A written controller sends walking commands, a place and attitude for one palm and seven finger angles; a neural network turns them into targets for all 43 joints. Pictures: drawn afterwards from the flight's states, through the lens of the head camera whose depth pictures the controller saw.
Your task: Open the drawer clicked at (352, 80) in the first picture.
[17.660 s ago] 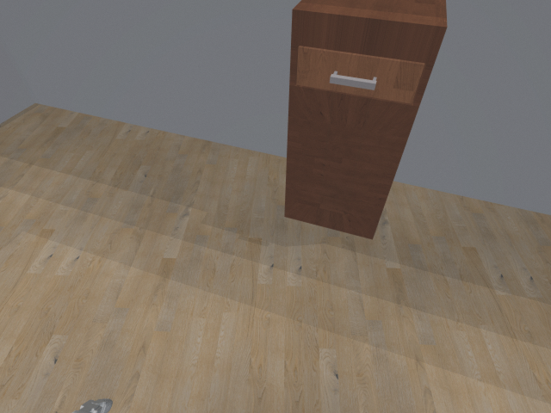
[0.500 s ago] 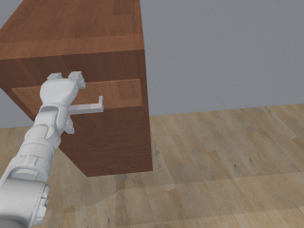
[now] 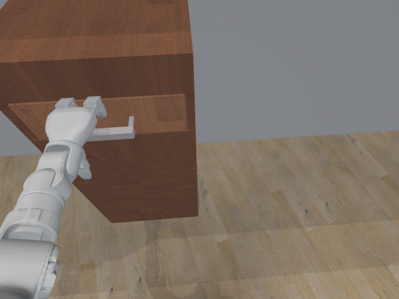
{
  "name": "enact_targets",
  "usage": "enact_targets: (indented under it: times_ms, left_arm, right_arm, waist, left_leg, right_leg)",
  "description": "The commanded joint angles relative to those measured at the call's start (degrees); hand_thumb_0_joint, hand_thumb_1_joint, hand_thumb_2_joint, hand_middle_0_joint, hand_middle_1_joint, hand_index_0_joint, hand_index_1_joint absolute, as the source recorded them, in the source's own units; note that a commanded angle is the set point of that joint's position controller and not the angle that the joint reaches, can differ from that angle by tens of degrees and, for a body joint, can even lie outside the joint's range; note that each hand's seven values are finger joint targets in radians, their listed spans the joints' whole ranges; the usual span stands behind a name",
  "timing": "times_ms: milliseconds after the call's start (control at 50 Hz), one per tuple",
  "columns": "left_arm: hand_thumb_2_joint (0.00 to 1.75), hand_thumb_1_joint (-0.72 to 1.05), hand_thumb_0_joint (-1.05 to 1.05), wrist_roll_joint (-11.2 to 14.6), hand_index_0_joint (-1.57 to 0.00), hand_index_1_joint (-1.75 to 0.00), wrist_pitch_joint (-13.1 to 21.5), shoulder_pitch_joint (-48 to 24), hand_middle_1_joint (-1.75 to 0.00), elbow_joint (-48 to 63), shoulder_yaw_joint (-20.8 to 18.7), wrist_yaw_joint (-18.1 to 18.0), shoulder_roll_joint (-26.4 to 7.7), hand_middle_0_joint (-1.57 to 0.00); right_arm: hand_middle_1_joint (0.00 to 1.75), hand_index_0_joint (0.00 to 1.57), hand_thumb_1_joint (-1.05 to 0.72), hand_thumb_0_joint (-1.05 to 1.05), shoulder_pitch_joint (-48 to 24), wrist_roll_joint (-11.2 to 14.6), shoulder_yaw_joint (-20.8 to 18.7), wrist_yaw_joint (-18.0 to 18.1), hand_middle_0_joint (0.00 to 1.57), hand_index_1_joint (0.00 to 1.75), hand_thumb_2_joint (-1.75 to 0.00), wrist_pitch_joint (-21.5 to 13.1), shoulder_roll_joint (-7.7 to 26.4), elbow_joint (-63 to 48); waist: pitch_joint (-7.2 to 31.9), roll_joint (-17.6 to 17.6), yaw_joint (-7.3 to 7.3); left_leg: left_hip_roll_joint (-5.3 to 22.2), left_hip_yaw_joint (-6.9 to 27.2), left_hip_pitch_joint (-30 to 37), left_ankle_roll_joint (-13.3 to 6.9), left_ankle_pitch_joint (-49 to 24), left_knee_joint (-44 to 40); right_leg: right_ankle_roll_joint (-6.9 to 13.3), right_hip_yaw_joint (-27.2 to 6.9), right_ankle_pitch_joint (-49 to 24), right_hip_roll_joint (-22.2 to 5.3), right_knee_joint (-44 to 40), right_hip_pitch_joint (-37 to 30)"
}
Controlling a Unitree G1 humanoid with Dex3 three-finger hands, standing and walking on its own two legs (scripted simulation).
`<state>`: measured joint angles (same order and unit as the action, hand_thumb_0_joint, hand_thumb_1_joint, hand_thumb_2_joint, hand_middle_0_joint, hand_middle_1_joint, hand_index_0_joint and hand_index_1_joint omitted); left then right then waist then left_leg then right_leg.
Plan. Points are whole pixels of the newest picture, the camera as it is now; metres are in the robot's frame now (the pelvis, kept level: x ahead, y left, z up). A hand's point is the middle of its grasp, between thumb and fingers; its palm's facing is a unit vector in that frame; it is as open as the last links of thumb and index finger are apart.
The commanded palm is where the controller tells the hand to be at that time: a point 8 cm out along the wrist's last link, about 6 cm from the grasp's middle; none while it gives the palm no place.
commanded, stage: lower the fingers behind the handle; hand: left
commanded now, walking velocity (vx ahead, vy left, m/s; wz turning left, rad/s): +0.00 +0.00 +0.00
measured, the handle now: (104, 128) +0.49 +0.24 +0.02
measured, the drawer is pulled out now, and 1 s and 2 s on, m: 0.00 0.00 0.00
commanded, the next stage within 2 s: lift the fingers back up to retry in 1.20 s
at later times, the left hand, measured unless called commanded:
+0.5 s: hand (82, 145) +0.43 +0.27 +0.03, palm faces +0.00 +0.00 -1.00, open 13.8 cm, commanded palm +0.41 +0.27 +0.07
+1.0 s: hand (84, 145) +0.43 +0.27 +0.02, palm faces -0.02 +0.04 -1.00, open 13.8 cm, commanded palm +0.41 +0.26 +0.05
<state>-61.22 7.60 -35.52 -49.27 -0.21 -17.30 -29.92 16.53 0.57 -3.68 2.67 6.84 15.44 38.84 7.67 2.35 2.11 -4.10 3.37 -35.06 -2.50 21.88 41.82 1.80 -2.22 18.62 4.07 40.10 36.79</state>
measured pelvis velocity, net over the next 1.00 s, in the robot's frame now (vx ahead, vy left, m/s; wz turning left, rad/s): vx -0.02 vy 0.01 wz -0.01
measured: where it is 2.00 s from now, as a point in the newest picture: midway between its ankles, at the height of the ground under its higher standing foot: outside the picture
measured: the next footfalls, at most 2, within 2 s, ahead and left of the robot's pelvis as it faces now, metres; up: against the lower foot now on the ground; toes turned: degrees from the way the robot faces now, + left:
none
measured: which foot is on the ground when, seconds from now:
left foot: down 0.00-1.00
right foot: down 0.00-1.00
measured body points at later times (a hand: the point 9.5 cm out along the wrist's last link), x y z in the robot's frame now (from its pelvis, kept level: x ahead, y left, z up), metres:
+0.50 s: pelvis +0.00 +0.01 -0.01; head +0.07 +0.00 +0.44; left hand +0.42 +0.27 +0.08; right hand +0.05 -0.26 -0.14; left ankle -0.03 +0.09 -0.71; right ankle +0.00 -0.10 -0.71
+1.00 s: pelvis -0.02 +0.01 -0.02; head +0.06 +0.00 +0.42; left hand +0.43 +0.27 +0.08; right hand +0.02 -0.27 -0.15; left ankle -0.03 +0.09 -0.71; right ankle +0.00 -0.10 -0.71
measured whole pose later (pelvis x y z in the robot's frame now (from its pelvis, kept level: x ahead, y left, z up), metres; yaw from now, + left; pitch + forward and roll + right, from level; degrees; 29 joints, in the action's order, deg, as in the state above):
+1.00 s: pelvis -0.02 +0.01 -0.02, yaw -1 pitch +19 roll -1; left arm -61.4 2.9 -41.6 -57.5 2.9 -18.8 -31.1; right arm 19.8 1.2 -2.0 2.4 7.0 15.2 38.0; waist 9.5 2.5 3.2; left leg -4.0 2.4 -44.3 -3.0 23.2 49.2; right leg 1.1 -2.4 19.3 4.4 46.6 45.8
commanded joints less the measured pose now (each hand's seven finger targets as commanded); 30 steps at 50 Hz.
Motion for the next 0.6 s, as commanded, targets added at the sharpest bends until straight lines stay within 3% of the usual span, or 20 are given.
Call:
enact_targets:
  times_ms: [0, 80, 140, 180, 200, 280, 320, 360, 440, 480, 520, 560, 580]
  left_arm:
    - [0.3, -0.5, 0.0, 0.8, -0.3, -1.2, -3.53, -22.76, -1.2, 7.77, -4.79, -3.35, -14.85, -0.3]
    - [0.3, -0.5, 0.0, 0.83, -0.3, -1.2, -5.16, -22.68, -1.2, 5.29, -3.34, -1.3, -14.46, -0.3]
    - [0.3, -0.5, 0.0, 0.95, -0.3, -1.2, -3.27, -22.39, -1.2, 7.56, -4.68, -0.11, -16.29, -0.3]
    - [0.3, -0.5, 0.0, 0.85, -0.3, -1.2, -1.84, -21.59, -1.2, 7.59, -4.87, -0.09, -15.88, -0.3]
    - [0.3, -0.5, 0.0, 0.63, -0.3, -1.2, -0.91, -21.16, -1.2, 8.34, -6.36, -0.4, -17.25, -0.3]
    - [0.3, -0.5, 0.0, 0.05, -0.3, -1.2, -0.66, -19.12, -1.2, 5.32, -2.65, -1.36, -11.91, -0.3]
    - [0.3, -0.5, 0.0, 0.03, -0.3, -1.2, -0.35, -20.94, -1.2, 6.09, -2.31, -2.04, -11.27, -0.3]
    - [0.3, -0.5, 0.0, 0.13, -0.3, -1.2, -1.2, -21.55, -1.2, 4.89, -1.5, -2.83, -10.46, -0.3]
    - [0.3, -0.5, 0.0, 0.12, -0.3, -1.2, -2.75, -20.3, -1.2, 2.18, -3.21, -3.25, -12.61, -0.3]
    - [0.3, -0.5, 0.0, 0.22, -0.3, -1.2, -3.68, -20.51, -1.2, 0.7, -1.3, -2.98, -10.62, -0.3]
    - [0.3, -0.5, 0.0, 0.06, -0.3, -1.2, -4.24, -20.34, -1.2, -1.09, -2.01, -2.72, -11.68, -0.3]
    - [0.3, -0.5, 0.0, 0.17, -0.3, -1.2, -4.61, -19.3, -1.2, -1.45, -2.15, -2.46, -11.92, -0.3]
    - [0.3, -0.5, 0.0, 0.13, -0.3, -1.2, -4.71, -19.33, -1.2, -1.72, -1.39, -2.16, -11.32, -0.3]
  right_arm:
    - [0.3, 0.2, -0.9, 0.0, 3.87, -0.25, -2.35, -0.44, 0.2, 0.3, -0.9, -1.12, 7.72, -4.31]
    - [0.3, 0.2, -0.9, 0.0, 3.78, 0.22, -2.07, -0.02, 0.2, 0.3, -0.9, -0.64, 8.13, -4.86]
    - [0.3, 0.2, -0.9, 0.0, 4.03, 0.01, -2.0, 0.44, 0.2, 0.3, -0.9, -0.45, 8.13, -5.42]
    - [0.3, 0.2, -0.9, 0.0, 3.96, -0.09, -2.02, 0.68, 0.2, 0.3, -0.9, -0.49, 7.93, -5.42]
    - [0.3, 0.2, -0.9, 0.0, 4.18, -0.22, -2.1, 0.7, 0.2, 0.3, -0.9, -0.57, 7.93, -5.09]
    - [0.3, 0.2, -0.9, 0.0, 4.6, -0.14, -2.28, 0.1, 0.2, 0.3, -0.9, -0.74, 7.7, -4.65]
    - [0.3, 0.2, -0.9, 0.0, 5.24, -0.29, -2.53, -0.2, 0.2, 0.3, -0.9, -0.95, 7.76, -4.44]
    - [0.3, 0.2, -0.9, 0.0, 5.84, -0.32, -2.63, -0.45, 0.2, 0.3, -0.9, -0.88, 7.85, -4.23]
    - [0.3, 0.2, -0.9, 0.0, 6.21, -0.48, -2.36, -0.61, 0.2, 0.3, -0.9, -0.65, 8.1, -3.95]
    - [0.3, 0.2, -0.9, 0.0, 5.92, -0.23, -2.17, -0.64, 0.2, 0.3, -0.9, -0.5, 8.1, -4.14]
    - [0.3, 0.2, -0.9, 0.0, 5.9, -0.27, -2.05, -0.64, 0.2, 0.3, -0.9, -0.36, 8.35, -3.98]
    - [0.3, 0.2, -0.9, 0.0, 6.13, -0.19, -1.92, -0.61, 0.2, 0.3, -0.9, -0.36, 8.31, -4.25]
    - [0.3, 0.2, -0.9, 0.0, 6.11, -0.15, -1.83, -0.56, 0.2, 0.3, -0.9, -0.23, 8.3, -4.45]
  waist:
    - [22.37, 1.44, 0.06]
    - [19.86, -1.76, 0.95]
    - [22.33, -0.28, 0.35]
    - [20.47, -0.54, 0.66]
    - [20.57, 0.34, 0.07]
    - [16.18, 1.66, 0.96]
    - [17.85, 1.51, 1.43]
    - [18.66, 1.49, 1.83]
    - [20.26, -0.6, 0.99]
    - [18.14, -1.24, 1.78]
    - [16.74, -1.9, 1.74]
    - [17.6, -1.92, 1.13]
    - [17.66, -2.12, 1.49]
  left_leg:
    - [2.05, -2.39, 10.71, 0.98, -26.67, -3.03]
    - [2.14, -2.55, 8.63, 0.29, -23.23, -3.75]
    - [2.03, -2.72, 9.23, -0.07, -24.91, -3.35]
    - [2.1, -2.63, 8.61, -0.18, -23.76, -3.22]
    - [2.28, -2.38, 8.73, 0.01, -24.59, -3.06]
    - [2.73, -1.76, 8.52, 0.8, -22.84, -2.59]
    - [3.0, -1.11, 9.91, 1.13, -24.24, -2.0]
    - [2.93, -1.05, 10.07, 1.25, -23.65, -1.41]
    - [2.52, -1.66, 7.25, 0.81, -22.39, -1.09]
    - [2.43, -1.77, 5.92, 0.62, -20.03, -1.11]
    - [2.39, -1.71, 4.49, 0.51, -18.62, -1.23]
    - [2.38, -1.9, 4.51, 0.37, -18.79, -1.17]
    - [2.32, -2.06, 4.11, 0.34, -18.34, -0.99]
  right_leg:
    - [1.09, 1.94, -19.75, -1.03, -2.43, -12.71]
    - [0.76, 1.59, -18.9, -1.25, -3.45, -13.45]
    - [0.73, 0.78, -21.25, -1.39, -3.11, -15.41]
    - [0.72, 0.92, -20.02, -1.3, -3.13, -13.96]
    - [0.91, 0.99, -19.86, -1.25, -2.66, -13.35]
    - [1.27, 2.13, -14.85, -0.82, -2.46, -6.96]
    - [1.43, 2.5, -14.24, -0.58, -1.88, -5.72]
    - [1.29, 2.56, -13.83, -0.49, -1.47, -4.85]
    - [1.2, 2.14, -15.16, -0.67, -0.85, -7.16]
    - [1.15, 2.25, -13.83, -0.66, -1.2, -6.05]
    - [1.22, 2.17, -12.79, -0.71, -1.37, -5.74]
    - [1.21, 2.16, -13.16, -0.74, -1.01, -6.24]
    - [1.13, 2.1, -13.25, -0.75, -0.96, -6.27]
